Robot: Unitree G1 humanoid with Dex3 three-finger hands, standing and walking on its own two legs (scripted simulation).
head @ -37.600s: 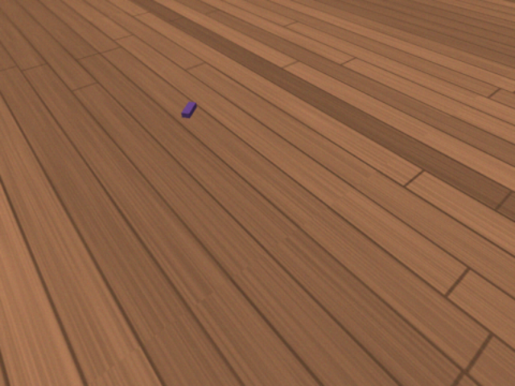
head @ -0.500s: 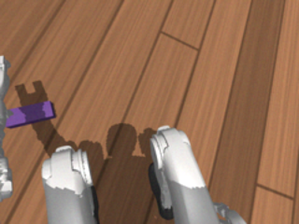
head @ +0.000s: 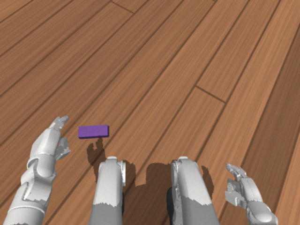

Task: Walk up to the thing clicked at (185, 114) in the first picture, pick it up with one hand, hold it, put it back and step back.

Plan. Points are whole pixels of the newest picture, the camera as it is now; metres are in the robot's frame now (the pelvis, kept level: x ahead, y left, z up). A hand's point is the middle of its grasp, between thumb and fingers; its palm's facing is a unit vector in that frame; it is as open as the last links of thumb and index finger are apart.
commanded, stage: home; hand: left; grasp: from above
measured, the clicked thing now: (93, 131) +0.49 +0.26 -0.48
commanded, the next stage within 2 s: none
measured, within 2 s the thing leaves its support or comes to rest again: neither
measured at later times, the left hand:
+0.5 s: hand (38, 166) +0.25 +0.20 +0.12, palm faces +0.11 -0.97 -0.23, open 7.4 cm
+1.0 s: hand (23, 180) +0.22 +0.19 +0.17, palm faces +0.13 -0.97 -0.19, open 7.4 cm
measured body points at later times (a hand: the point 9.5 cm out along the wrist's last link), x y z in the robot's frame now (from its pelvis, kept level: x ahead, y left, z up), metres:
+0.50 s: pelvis +0.06 +0.00 +0.18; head +0.11 +0.02 +0.63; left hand +0.24 +0.25 +0.14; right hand +0.21 -0.23 +0.10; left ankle +0.09 +0.13 -0.46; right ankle +0.09 -0.14 -0.46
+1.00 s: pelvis +0.08 +0.00 +0.22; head +0.09 +0.00 +0.67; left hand +0.21 +0.24 +0.19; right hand +0.27 -0.23 +0.16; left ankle +0.09 +0.13 -0.46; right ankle +0.09 -0.14 -0.46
